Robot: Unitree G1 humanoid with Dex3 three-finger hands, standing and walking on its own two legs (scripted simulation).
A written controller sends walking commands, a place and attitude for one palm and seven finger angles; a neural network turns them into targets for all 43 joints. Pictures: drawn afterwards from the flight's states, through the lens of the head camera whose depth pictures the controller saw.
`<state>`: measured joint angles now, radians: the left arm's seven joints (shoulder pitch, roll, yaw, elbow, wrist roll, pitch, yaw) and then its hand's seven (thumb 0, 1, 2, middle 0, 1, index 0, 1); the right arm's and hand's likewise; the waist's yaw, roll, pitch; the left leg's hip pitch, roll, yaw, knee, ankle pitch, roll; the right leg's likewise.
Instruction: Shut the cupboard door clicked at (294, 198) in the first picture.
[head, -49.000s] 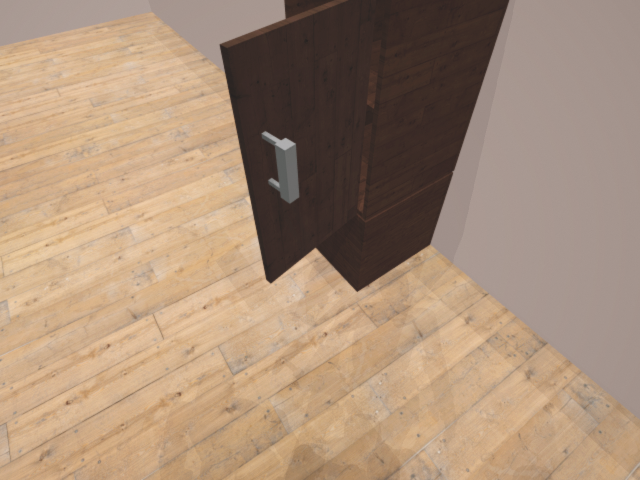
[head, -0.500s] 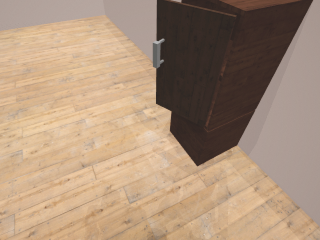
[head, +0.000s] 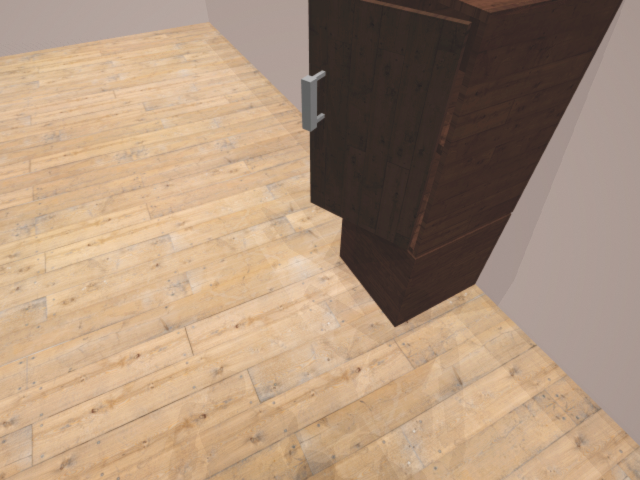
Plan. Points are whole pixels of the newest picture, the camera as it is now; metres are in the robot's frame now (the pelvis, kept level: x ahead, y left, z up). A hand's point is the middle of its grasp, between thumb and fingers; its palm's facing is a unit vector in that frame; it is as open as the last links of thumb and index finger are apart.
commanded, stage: look to check the result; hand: left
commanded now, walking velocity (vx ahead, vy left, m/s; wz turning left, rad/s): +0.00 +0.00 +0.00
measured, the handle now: (315, 100) +0.92 +0.06 +0.02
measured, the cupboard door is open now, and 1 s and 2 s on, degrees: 25 25 25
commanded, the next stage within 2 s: walk to a spot facing it in 0.12 s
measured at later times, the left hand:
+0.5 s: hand out of the picture +0.03 +0.19 -0.18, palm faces +0.12 -0.97 -0.22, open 7.4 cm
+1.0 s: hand out of the picture +0.01 +0.21 -0.16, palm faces +0.39 -0.87 -0.31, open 7.4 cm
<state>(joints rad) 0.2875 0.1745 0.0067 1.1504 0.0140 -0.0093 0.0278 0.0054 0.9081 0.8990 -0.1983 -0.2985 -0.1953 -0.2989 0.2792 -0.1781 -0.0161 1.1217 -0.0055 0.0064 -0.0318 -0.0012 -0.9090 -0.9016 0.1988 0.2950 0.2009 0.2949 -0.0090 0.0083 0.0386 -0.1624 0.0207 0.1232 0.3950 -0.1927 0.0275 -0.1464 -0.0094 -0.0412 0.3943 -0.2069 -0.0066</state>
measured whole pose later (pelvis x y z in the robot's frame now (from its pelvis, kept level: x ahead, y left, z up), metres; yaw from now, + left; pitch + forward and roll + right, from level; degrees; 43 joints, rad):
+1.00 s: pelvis -0.01 -0.03 -0.01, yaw +24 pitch +2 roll +0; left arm 0.15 0.25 0.07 0.87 0.02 0.02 0.02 0.01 0.91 0.90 -0.20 -0.30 -0.20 -0.30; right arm 0.23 -0.24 -0.09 0.93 -0.02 0.07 0.00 0.00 -0.91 -0.90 0.20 0.30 0.20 0.30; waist -0.03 0.01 0.07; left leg -0.42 -0.10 -0.15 0.55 -0.21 0.00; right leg -0.26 -0.02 0.03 0.51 -0.32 0.01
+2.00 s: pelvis +0.09 +0.08 -0.01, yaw +65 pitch +0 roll +1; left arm 0.41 0.14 0.04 1.00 0.03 -0.06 0.00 0.01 0.90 0.90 -0.20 -0.30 -0.20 -0.30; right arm 0.08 -0.21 -0.05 0.89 -0.03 0.03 0.06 0.00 -0.91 -0.90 0.19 0.29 0.20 0.29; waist 0.04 -0.03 0.14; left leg -0.50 0.05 0.13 0.72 -0.30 0.04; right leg 0.00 -0.16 -0.35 0.46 -0.41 0.07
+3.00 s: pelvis +0.21 +0.38 -0.01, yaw +57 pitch -1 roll -2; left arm 0.25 0.21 0.09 0.98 0.02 0.07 -0.02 0.01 0.91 0.90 -0.20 -0.30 -0.19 -0.30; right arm 0.13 -0.15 -0.01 0.91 -0.03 0.00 -0.03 0.00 -0.91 -0.90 0.20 0.30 0.20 0.30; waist 0.05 -0.02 0.09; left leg -0.27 0.09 0.16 0.53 -0.25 0.03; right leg -0.44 -0.02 -0.04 1.06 -0.47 0.04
